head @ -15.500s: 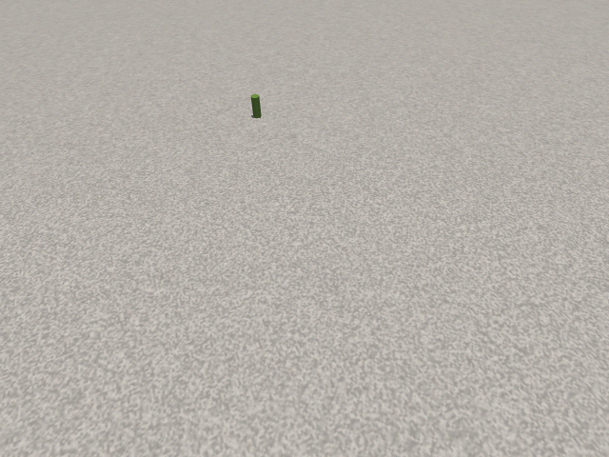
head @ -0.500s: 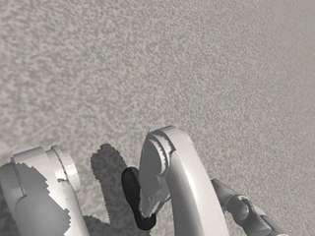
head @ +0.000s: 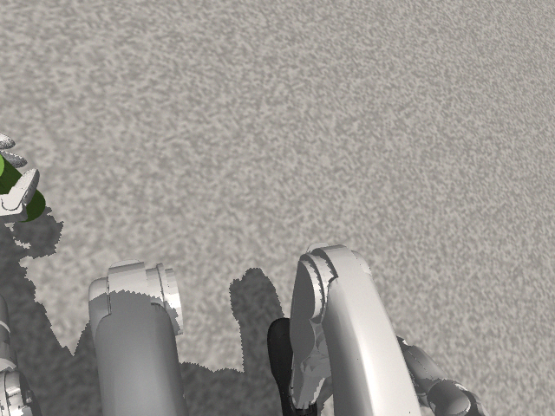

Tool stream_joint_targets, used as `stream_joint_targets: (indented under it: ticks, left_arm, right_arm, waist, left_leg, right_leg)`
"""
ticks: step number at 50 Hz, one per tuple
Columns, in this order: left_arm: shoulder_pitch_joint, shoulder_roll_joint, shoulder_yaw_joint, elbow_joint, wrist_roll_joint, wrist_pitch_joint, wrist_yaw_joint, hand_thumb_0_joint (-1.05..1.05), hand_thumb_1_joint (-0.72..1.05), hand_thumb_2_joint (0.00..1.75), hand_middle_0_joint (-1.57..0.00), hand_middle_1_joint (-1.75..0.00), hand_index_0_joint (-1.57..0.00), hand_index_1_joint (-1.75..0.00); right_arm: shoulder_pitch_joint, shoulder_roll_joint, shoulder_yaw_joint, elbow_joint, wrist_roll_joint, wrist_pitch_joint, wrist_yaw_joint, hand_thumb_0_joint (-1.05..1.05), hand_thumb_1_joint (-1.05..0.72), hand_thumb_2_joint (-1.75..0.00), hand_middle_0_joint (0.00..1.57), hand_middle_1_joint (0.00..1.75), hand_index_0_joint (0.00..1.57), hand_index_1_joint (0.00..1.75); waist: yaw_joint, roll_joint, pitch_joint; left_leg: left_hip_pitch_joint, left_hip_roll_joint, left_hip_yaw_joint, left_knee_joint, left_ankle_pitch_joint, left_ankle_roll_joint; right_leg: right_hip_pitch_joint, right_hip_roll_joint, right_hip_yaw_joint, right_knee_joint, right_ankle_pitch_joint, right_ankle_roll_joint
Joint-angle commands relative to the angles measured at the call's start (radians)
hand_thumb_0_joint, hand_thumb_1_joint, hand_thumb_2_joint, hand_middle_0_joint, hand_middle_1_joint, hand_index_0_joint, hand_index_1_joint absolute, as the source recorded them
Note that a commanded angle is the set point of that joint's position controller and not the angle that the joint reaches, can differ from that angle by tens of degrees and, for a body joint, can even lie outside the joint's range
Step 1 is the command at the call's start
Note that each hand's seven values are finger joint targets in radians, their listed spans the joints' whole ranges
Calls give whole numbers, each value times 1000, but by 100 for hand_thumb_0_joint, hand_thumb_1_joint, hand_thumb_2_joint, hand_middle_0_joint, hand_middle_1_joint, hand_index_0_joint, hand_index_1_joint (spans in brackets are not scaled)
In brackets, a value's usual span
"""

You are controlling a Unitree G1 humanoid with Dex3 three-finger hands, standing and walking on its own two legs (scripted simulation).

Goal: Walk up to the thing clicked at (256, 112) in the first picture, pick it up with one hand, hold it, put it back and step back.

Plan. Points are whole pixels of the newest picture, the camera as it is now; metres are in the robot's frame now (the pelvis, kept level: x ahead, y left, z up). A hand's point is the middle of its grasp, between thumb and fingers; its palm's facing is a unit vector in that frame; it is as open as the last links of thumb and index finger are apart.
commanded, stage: settle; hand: left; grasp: from the side
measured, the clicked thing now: (3, 188) +0.42 +0.34 -0.11
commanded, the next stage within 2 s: lift in 1.16 s
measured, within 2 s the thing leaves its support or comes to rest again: neither
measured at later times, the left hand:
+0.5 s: hand out of the picture +0.43 +0.32 -0.01, palm faces +0.34 -0.94 -0.06, open 7.2 cm
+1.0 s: hand out of the picture +0.43 +0.31 +0.02, palm faces +0.35 -0.93 -0.06, open 7.2 cm
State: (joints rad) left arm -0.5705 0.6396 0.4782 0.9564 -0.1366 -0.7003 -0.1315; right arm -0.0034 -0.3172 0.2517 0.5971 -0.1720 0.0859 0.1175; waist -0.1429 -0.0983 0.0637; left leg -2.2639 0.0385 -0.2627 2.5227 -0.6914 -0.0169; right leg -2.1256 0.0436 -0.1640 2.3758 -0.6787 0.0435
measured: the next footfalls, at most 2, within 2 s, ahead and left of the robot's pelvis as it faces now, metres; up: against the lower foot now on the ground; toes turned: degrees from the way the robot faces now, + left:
none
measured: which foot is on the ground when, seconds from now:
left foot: down 0.00-1.00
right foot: down 0.00-1.00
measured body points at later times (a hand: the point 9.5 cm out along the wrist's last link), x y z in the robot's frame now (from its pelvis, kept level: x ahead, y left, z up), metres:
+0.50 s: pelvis +0.01 -0.01 +0.03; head +0.22 +0.08 +0.42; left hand +0.40 +0.37 +0.00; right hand +0.18 -0.26 -0.08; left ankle +0.08 +0.13 -0.28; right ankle +0.12 -0.12 -0.28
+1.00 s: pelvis +0.01 -0.01 +0.05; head +0.21 +0.07 +0.45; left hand +0.41 +0.36 +0.03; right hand +0.17 -0.26 -0.06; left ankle +0.08 +0.13 -0.28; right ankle +0.12 -0.12 -0.28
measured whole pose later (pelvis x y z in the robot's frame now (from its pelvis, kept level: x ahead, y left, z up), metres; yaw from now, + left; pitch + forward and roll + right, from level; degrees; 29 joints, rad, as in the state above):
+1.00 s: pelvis +0.01 -0.01 +0.05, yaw +6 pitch +31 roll -6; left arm -0.64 0.49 0.49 0.91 -0.11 -0.56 -0.17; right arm 0.09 -0.29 0.07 0.65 -0.09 0.06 0.06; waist -0.12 -0.02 -0.09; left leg -2.18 0.05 -0.14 2.31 -0.69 -0.03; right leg -2.10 0.01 -0.08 2.25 -0.71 0.01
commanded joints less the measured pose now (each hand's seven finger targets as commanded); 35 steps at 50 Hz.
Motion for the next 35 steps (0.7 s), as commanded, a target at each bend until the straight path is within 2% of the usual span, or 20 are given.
stream_joint_targets:
  ticks: [1,2,3,6,7,9,10,11,12,14,15,18,19,24,27,29,30,31,34,35]
  left_arm:
    - [-271,199,36,-239,-29,-51,-8,0,45,133,-133,-144,-133,-145]
    - [-254,192,32,-220,-30,-45,-17,0,48,133,-132,-143,-132,-144]
    - [-267,218,42,-265,-24,-45,-24,0,48,132,-131,-142,-131,-143]
    - [-258,191,38,-264,-35,-28,-41,0,43,131,-130,-142,-131,-143]
    - [-289,214,64,-312,-44,-28,-40,0,40,130,-130,-141,-130,-142]
    - [-278,186,63,-298,-59,-13,-49,0,40,129,-128,-140,-129,-141]
    - [-293,204,80,-326,-57,-12,-48,0,42,129,-128,-139,-128,-140]
    - [-254,195,75,-286,-55,-1,-53,0,41,128,-129,-140,-129,-141]
    - [-259,185,70,-276,-51,3,-56,0,42,129,-128,-139,-128,-140]
    - [-284,189,72,-296,-41,5,-55,0,38,129,-129,-139,-129,-140]
    - [-289,189,90,-305,-44,8,-54,0,38,129,-129,-140,-129,-141]
    - [-253,144,71,-267,-47,27,-67,0,37,129,-129,-140,-129,-141]
    - [-266,173,92,-290,-46,29,-67,0,35,129,-128,-139,-128,-141]
    - [-272,123,66,-291,-36,51,-72,0,37,128,-128,-137,-128,-139]
    - [-292,156,92,-314,-24,51,-59,0,39,131,-130,-140,-130,-141]
    - [-311,128,70,-324,-23,50,-59,0,37,130,-131,-140,-131,-142]
    - [-347,161,94,-379,-24,44,-55,0,39,132,-131,-141,-131,-143]
    - [-306,139,79,-316,-20,51,-54,0,36,132,-133,-142,-133,-144]
    - [-311,103,62,-284,-18,52,-53,0,38,132,-132,-141,-131,-143]
    - [-357,132,67,-330,-14,46,-48,0,38,132,-132,-142,-132,-143]
  right_arm:
    - [99,-268,-132,-42,19,-7,-31,0,-87,-89,20,30,20,30]
    - [101,-266,-135,-47,24,-6,-33,0,-87,-89,20,30,20,30]
    - [107,-264,-144,-45,26,-6,-37,0,-87,-89,20,30,20,30]
    - [118,-245,-157,-39,37,-10,-43,0,-87,-89,20,30,20,30]
    - [126,-245,-165,-39,40,-12,-46,0,-87,-89,20,30,20,30]
    - [137,-243,-170,-38,51,-14,-51,0,-87,-89,20,30,20,30]
    - [151,-237,-174,-27,52,-13,-53,0,-87,-89,20,30,20,30]
    - [143,-238,-181,-31,58,-13,-56,0,-88,-89,20,30,20,30]
    - [149,-232,-180,-30,58,-14,-57,0,-87,-89,20,30,20,30]
    - [149,-223,-188,-26,61,-16,-60,0,-88,-89,20,30,20,30]
    - [162,-220,-195,-15,60,-15,-60,0,-88,-89,20,30,20,30]
    - [168,-210,-203,-20,65,-19,-62,0,-88,-90,20,30,20,30]
    - [166,-212,-210,-18,68,-21,-64,0,-88,-90,20,30,20,30]
    - [169,-216,-227,-25,75,-24,-67,0,-88,-89,20,30,20,30]
    - [180,-207,-236,-15,76,-24,-70,0,-88,-90,20,30,20,30]
    - [177,-203,-236,-19,77,-28,-70,0,-89,-90,20,30,20,30]
    - [189,-198,-238,-13,77,-28,-71,0,-88,-90,20,30,20,30]
    - [180,-197,-241,-11,82,-28,-73,0,-89,-90,20,30,20,30]
    - [179,-193,-243,-11,78,-35,-75,0,-89,-90,20,30,20,30]
    - [183,-188,-247,-6,76,-38,-76,0,-88,-90,20,30,20,30]
  waist:
    - [-24,362,-646]
    - [-25,368,-660]
    - [-11,369,-688]
    - [-1,354,-719]
    - [8,360,-753]
    - [6,375,-749]
    - [14,375,-770]
    - [20,357,-771]
    - [9,344,-754]
    - [18,337,-756]
    - [25,333,-782]
    - [21,286,-780]
    - [34,277,-785]
    - [32,327,-796]
    - [46,302,-814]
    - [32,316,-804]
    - [40,317,-829]
    - [42,312,-805]
    - [23,296,-785]
    - [29,296,-807]
  left_leg:
    - [426,13,100,-337,54,22]
    - [423,10,105,-342,64,23]
    - [440,11,111,-347,71,24]
    - [436,8,132,-349,87,28]
    - [453,8,135,-349,102,27]
    - [473,7,137,-367,122,24]
    - [486,9,139,-367,142,22]
    - [483,9,140,-369,150,26]
    - [463,8,144,-367,152,28]
    - [450,7,152,-376,141,30]
    - [471,8,156,-370,158,31]
    - [439,6,165,-371,167,38]
    - [437,6,171,-373,164,41]
    - [518,7,163,-421,171,29]
    - [515,6,172,-423,169,34]
    - [514,4,171,-436,157,34]
    - [529,6,174,-434,171,33]
    - [530,5,176,-444,156,34]
    - [518,4,179,-445,137,37]
    - [513,4,186,-440,123,39]
  right_leg:
    - [248,34,-53,-222,145,-77]
    - [263,30,-47,-225,151,-75]
    - [266,29,-40,-229,151,-77]
    - [296,26,-17,-244,159,-75]
    - [305,25,-13,-245,171,-75]
    - [300,19,-11,-249,183,-76]
    - [312,20,-7,-250,195,-77]
    - [302,19,-4,-252,199,-77]
    - [319,18,-1,-261,202,-74]
    - [324,15,8,-270,192,-75]
    - [335,15,14,-276,208,-73]
    - [374,13,23,-296,217,-66]
    - [376,13,31,-306,209,-65]
    - [322,7,16,-300,194,-78]
    - [349,6,25,-319,193,-73]
    - [337,3,26,-319,183,-76]
    - [353,4,30,-320,193,-75]
    - [333,4,32,-326,175,-76]
    - [335,2,33,-342,165,-73]
    - [346,4,42,-349,155,-73]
